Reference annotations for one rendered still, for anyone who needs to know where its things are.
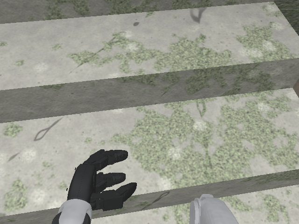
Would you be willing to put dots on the robot right shin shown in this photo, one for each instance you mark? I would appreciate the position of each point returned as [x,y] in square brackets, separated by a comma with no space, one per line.
[206,195]

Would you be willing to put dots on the robot left hand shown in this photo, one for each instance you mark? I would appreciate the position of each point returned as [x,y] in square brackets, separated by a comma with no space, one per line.
[88,185]

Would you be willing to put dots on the robot left forearm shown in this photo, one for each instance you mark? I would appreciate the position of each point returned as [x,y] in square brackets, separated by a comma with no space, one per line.
[74,211]

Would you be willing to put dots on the robot right thigh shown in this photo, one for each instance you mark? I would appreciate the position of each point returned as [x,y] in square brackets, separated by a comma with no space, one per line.
[210,210]

